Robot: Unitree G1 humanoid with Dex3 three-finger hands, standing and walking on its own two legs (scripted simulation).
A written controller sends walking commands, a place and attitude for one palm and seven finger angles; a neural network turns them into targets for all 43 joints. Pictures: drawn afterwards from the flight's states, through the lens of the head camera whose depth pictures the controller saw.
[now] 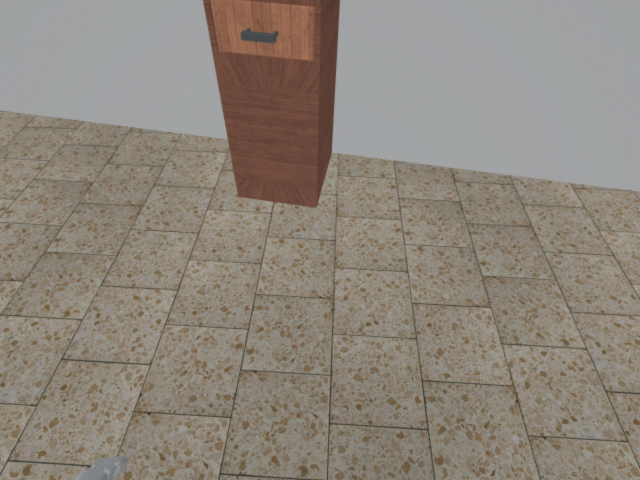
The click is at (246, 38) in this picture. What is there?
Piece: drawer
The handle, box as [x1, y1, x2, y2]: [241, 28, 277, 43]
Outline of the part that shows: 241,32 241,39 274,43 275,37 277,35 277,31 273,33 254,32 251,31 250,28 247,28 245,31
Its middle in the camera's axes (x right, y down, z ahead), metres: -0.20 -0.66 +1.25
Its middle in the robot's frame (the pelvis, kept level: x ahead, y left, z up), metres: +1.37 +0.26 -0.01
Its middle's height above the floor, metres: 0.76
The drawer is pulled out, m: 0.00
